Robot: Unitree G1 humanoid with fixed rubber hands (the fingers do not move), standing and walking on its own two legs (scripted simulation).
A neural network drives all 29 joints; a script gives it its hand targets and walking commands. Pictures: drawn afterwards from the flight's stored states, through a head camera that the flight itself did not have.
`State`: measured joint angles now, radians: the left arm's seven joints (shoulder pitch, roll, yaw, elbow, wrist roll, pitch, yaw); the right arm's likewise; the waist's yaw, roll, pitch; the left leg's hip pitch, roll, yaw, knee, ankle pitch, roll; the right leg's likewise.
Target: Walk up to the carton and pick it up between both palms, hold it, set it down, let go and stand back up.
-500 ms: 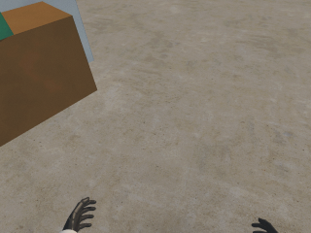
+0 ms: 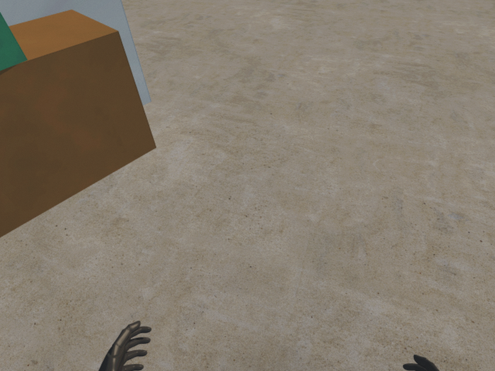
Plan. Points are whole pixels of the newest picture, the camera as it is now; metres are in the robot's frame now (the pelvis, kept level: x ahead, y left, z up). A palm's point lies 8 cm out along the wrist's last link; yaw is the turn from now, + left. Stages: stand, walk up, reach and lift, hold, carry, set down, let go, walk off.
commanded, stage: stand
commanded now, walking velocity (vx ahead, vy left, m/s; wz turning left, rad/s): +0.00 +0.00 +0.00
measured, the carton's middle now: out of the picture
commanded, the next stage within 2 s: walk up in 0.32 s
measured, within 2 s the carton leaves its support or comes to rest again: neither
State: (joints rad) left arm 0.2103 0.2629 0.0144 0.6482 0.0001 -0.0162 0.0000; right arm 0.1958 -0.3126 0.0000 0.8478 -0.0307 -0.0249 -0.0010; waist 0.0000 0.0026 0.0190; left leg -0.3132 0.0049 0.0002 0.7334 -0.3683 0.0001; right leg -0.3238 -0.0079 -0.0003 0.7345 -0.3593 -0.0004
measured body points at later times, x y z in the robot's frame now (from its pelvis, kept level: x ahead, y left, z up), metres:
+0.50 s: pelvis -0.01 +0.00 +0.00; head -0.02 +0.00 +0.45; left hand +0.14 +0.26 -0.09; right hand +0.10 -0.28 -0.12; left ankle +0.02 +0.12 -0.71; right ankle +0.02 -0.12 -0.71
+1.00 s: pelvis +0.03 +0.12 -0.01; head +0.01 +0.14 +0.44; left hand +0.09 +0.48 -0.08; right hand +0.20 -0.17 -0.09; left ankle +0.04 +0.23 -0.71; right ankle +0.02 -0.03 -0.65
